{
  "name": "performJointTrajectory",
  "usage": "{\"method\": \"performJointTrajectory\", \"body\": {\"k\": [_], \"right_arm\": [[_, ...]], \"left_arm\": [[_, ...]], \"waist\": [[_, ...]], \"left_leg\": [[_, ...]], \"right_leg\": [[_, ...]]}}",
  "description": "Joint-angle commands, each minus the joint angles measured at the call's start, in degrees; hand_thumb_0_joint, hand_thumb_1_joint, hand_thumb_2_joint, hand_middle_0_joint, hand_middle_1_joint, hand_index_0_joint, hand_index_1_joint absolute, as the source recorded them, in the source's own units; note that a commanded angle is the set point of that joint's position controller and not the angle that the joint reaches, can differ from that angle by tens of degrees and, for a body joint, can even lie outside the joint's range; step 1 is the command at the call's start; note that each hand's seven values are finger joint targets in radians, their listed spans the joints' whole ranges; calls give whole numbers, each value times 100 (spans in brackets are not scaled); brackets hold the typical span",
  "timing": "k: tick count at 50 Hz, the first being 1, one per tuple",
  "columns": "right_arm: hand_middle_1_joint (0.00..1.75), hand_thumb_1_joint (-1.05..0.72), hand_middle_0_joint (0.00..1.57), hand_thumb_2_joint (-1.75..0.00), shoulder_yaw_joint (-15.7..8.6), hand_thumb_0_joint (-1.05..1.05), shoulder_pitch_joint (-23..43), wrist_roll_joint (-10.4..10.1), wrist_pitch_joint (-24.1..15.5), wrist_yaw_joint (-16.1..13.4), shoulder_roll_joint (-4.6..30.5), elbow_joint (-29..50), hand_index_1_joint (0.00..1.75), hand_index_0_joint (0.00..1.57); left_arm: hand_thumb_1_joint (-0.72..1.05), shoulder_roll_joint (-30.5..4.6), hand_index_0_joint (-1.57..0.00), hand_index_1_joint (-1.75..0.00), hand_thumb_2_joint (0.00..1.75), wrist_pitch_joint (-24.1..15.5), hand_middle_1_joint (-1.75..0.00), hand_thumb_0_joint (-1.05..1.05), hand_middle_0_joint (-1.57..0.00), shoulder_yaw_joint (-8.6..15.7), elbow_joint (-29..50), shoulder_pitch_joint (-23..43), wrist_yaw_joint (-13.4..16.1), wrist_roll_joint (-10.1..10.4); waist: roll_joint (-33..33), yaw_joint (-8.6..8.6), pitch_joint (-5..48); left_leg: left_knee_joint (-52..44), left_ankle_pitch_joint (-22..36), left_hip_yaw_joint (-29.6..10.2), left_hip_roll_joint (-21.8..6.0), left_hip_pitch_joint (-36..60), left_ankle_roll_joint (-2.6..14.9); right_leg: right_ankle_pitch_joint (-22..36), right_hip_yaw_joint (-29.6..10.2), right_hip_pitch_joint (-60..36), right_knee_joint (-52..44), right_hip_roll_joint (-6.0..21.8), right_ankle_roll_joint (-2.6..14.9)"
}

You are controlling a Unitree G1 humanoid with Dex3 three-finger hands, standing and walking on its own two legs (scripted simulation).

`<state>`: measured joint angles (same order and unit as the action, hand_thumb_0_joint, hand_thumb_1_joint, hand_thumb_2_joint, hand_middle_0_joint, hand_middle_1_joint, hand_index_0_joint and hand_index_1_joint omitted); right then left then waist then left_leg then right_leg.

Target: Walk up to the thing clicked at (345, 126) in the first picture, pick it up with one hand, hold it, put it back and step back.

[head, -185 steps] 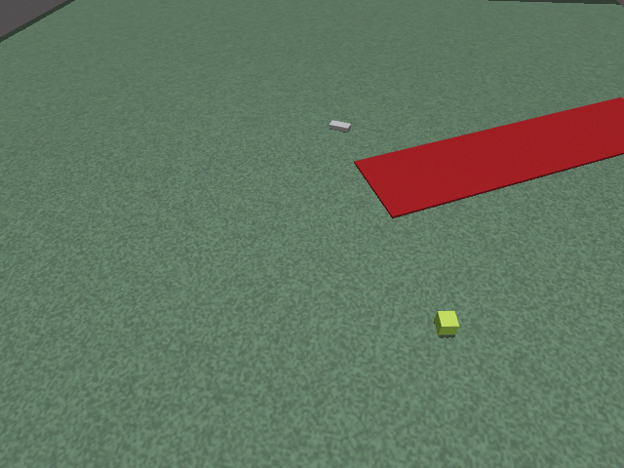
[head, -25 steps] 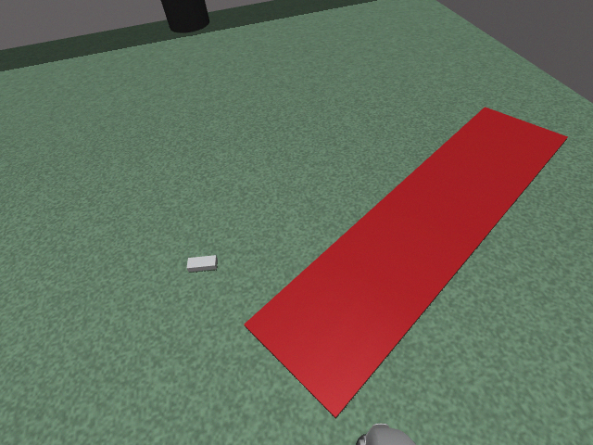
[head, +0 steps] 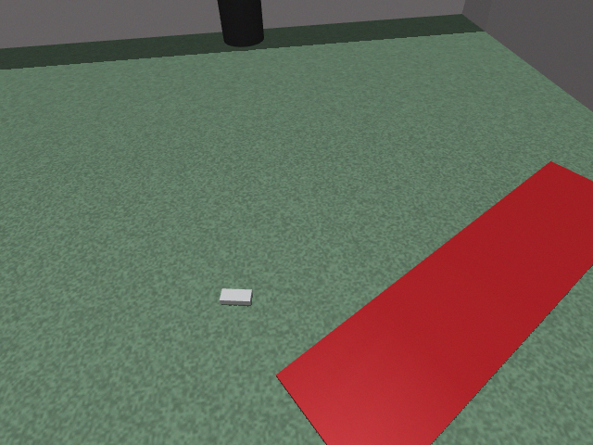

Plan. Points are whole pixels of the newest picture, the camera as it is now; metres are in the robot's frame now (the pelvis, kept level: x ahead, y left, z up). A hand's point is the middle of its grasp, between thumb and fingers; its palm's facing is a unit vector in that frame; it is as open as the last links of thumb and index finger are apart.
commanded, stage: walk up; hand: left
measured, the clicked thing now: (236, 296) +0.79 +0.30 -0.74
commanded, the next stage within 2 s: none
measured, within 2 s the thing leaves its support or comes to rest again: neither
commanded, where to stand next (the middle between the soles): +0.41 +0.12 m, yaw -3 degrees
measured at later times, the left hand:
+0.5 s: hand (119, 372) +0.26 +0.33 -0.11, palm faces -0.10 -0.89 -0.44, open 7.4 cm
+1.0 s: hand (51, 354) +0.31 +0.49 -0.16, palm faces -0.08 -0.91 -0.42, open 7.4 cm
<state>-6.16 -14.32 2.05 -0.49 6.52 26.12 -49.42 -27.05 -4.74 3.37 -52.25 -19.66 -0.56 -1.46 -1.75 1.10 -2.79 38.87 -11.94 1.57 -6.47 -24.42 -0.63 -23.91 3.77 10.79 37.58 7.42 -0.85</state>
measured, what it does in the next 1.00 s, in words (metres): walks ahead: right foot, then left foot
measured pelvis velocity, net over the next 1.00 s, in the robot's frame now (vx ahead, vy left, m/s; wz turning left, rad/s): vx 0.23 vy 0.19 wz -0.07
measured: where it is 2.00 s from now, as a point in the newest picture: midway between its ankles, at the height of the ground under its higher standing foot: (268, 435)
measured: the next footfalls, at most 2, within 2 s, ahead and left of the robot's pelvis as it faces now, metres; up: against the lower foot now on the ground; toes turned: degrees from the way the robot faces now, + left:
right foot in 0.46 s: +0.29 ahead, -0.06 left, +0.01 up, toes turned -7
left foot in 0.90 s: +0.34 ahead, +0.30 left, +0.00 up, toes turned +1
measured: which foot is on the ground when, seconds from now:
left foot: down 0.00-0.48, up 0.50-0.88, down 0.90-1.00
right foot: down 0.00-0.02, up 0.04-0.44, down 0.46-0.90, up 0.92-1.00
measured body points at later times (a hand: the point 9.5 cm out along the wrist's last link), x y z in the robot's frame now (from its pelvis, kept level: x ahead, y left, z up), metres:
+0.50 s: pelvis +0.15 +0.06 +0.01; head +0.18 +0.03 +0.46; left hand +0.27 +0.37 -0.08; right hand +0.15 -0.25 -0.13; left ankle +0.10 +0.14 -0.71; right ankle +0.25 -0.05 -0.71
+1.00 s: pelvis +0.23 +0.19 +0.00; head +0.22 +0.23 +0.44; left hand +0.32 +0.54 -0.13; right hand +0.24 -0.15 -0.08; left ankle +0.30 +0.30 -0.71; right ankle +0.25 +0.01 -0.66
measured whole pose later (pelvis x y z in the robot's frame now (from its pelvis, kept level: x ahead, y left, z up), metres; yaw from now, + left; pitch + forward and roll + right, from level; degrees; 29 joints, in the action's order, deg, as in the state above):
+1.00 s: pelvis +0.23 +0.19 +0.00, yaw -4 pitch -6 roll -1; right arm -4.1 -19.4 1.3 -1.7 2.6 23.0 -50.7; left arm -28.3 0.4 4.5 -53.6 -16.8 0.4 -1.2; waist 4.3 -1.6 -3.3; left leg 43.7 -18.6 3.5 -3.0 -19.7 0.7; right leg -23.6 -5.6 26.9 64.0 1.9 2.8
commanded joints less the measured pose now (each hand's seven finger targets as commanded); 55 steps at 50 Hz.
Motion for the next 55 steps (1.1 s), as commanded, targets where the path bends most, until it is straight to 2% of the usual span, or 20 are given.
{"method": "performJointTrajectory", "body": {"k": [1, 3, 6, 13, 16, 22, 23, 25, 26, 30, 32, 38, 41, 43, 44, 45, 46, 48, 51, 55], "right_arm": [[30, -90, 20, -90, -527, 0, -1237, 73, -270, -286, 1852, 192, 30, 20], [30, -90, 20, -90, -517, 0, -753, -122, -223, -308, 1895, 352, 30, 20], [30, -90, 20, -90, -255, 0, -223, -109, -324, -394, 1226, 518, 30, 20], [30, -90, 20, -90, -243, 0, -721, -112, -366, -418, 1194, 558, 30, 20], [30, -90, 20, -90, -238, 0, -928, -96, -320, -425, 1107, 586, 30, 20], [30, -90, 20, -90, -128, 0, -509, -127, -208, -403, 950, 893, 30, 20], [30, -90, 20, -90, -42, 0, -580, -141, -210, -390, 706, 955, 30, 20], [30, -90, 20, -90, -67, 0, -781, -87, -116, -404, 981, 950, 30, 20], [30, -90, 20, -90, -127, 0, -662, -36, -47, -449, 1216, 838, 30, 20], [30, -90, 20, -90, -66, 0, -799, -142, -14, -373, 864, 523, 30, 20], [30, -90, 20, -90, -85, 0, -953, -112, 46, -312, 773, 473, 30, 20], [30, -90, 20, -90, -199, 0, -359, -49, 49, -164, 885, 600, 30, 20], [30, -90, 20, -90, -234, 0, -517, -83, -22, -197, 917, 435, 30, 20], [30, -90, 20, -90, -322, 0, -1441, -62, -58, -306, 959, 17, 30, 20], [30, -90, 20, -90, -397, 0, -1953, -41, -96, -393, 1128, -229, 30, 20], [30, -90, 20, -90, -445, 0, -2264, 16, -136, -482, 1462, -254, 30, 20], [30, -90, 20, -90, -398, 0, -1620, 18, -210, -533, 1624, 4, 30, 20], [30, -90, 20, -90, -389, 0, -282, -115, -283, -583, 2056, 366, 30, 20], [30, -90, 20, -90, -196, 0, -52, -68, -463, -625, 1451, 344, 30, 20], [30, -90, 20, -90, -172, 0, -637, -98, -616, -735, 1319, 64, 30, 20]], "left_arm": [[90, -392, -20, -30, 90, -80, -30, 0, -20, 61, 612, 58, 119, 171], [90, -1169, -20, -30, 90, -55, -30, 0, -20, 182, 440, 344, 242, 138], [90, -1131, -20, -30, 90, -39, -30, 0, -20, 219, 93, -96, 111, 272], [90, -884, -20, -30, 90, 49, -30, 0, -20, 195, 265, 397, -11, 141], [90, -715, -20, -30, 90, -14, -30, 0, -20, 163, 417, 694, -7, 124], [90, -666, -20, -30, 90, -106, -30, 0, -20, 286, 252, -266, 102, 167], [90, -962, -20, -30, 90, -137, -30, 0, -20, 401, 140, -778, 165, 132], [90, -1686, -20, -30, 90, -102, -30, 0, -20, 584, 276, -826, 249, 135], [90, -1635, -20, -30, 90, -73, -30, 0, -20, 575, 397, -467, 284, 171], [90, -1160, -20, -30, 90, -171, -30, 0, -20, 407, 534, 28, 331, 159], [90, -1156, -20, -30, 90, -188, -30, 0, -20, 413, 586, 289, 268, 108], [90, -1347, -20, -30, 90, -155, -30, 0, -20, 545, 769, 482, 124, -25], [90, -1405, -20, -30, 90, -74, -30, 0, -20, 532, 770, 780, 90, -71], [90, -1245, -20, -30, 90, 53, -30, 0, -20, 463, 752, 1060, 96, -83], [90, -887, -20, -30, 90, 149, -30, 0, -20, 355, 730, 889, 108, -103], [90, -352, -20, -30, 90, 227, -30, 0, -20, 218, 706, 604, 95, -31], [90, -333, -20, -30, 90, 274, -30, 0, -20, 160, 696, 430, 100, 38], [90, -920, -20, -30, 90, 303, -30, 0, -20, 226, 545, 349, 142, 82], [90, -1239, -20, -30, 90, 330, -30, 0, -20, 407, -2, -134, 31, 176], [90, -1080, -20, -30, 90, 545, -30, 0, -20, 406, -65, 73, -139, 70]], "waist": [[-2253, -760, 246], [-1228, -558, -94], [-857, -180, -232], [-651, -392, -179], [-376, -470, -144], [95, 181, 413], [656, 461, 708], [1415, 471, 976], [883, 351, 602], [597, -23, 136], [975, -205, 142], [1570, -87, -98], [1575, -280, 58], [934, -791, 283], [18, -950, 365], [-1432, -1063, 26], [-1551, -698, -442], [-1255, -202, -1092], [-1111, 68, -945], [-599, -83, -647]], "left_leg": [[-2453, -2617, -3257, -1268, 2611, 790], [-2607, -2780, -3593, -1731, 1640, 1470], [-2329, -891, -1427, -702, 1223, 693], [-2513, -392, -1106, -881, 1810, 1251], [-2149, 1240, -884, -907, 2078, 1270], [-309, 2163, -52, -294, 1151, 838], [705, 1413, 108, 36, 587, 670], [2649, -2198, -267, 720, -1383, 305], [2827, -2121, -671, 314, -1549, 256], [2610, -816, -826, 333, -1021, 129], [2421, -541, -658, 290, -645, -3], [978, -384, -120, -79, -111, -160], [359, -345, 22, -41, 1040, -27], [-153, -282, 172, 145, 2241, 27], [-278, -1012, -22, 380, 2772, 71], [-1523, -2815, -1445, -281, 2398, 130], [-2627, -4057, -3224, -1056, 1466, 163], [-3722, -5048, -4272, -1785, 79, 774], [-3016, -3341, -2340, -954, 304, 540], [-2953, -1969, -1642, -714, 844, 228]], "right_leg": [[-677, -96, 3510, 3073, -1025, 317], [-524, -701, 3297, 3480, -401, 480], [505, -798, 2587, 2621, -172, 381], [732, -338, 2528, 1213, -166, 128], [919, -138, 2352, 600, -216, 202], [1770, 248, -413, -970, -768, 369], [1504, -327, -1268, -1202, -417, 503], [-59, -4411, -2013, -1998, 1965, 1774], [-886, -4562, -1497, -2227, 2167, 1993], [1406, -1888, -627, -2111, 774, 894], [1453, -1145, -134, -2086, 509, 997], [-526, -849, 739, -2330, 528, 1143], [-780, -792, 1400, -2028, 567, 1016], [-1140, -549, 2111, -776, 349, 877], [-1337, -380, 2674, 552, 19, 737], [-1086, -123, 3186, 2326, -758, 471], [-525, -844, 3595, 3280, -1070, 414], [141, -1239, 3396, 3565, -493, 408], [948, -1274, 2731, 2972, -293, 262], [1354, -1265, 2431, 2514, -524, 70]]}}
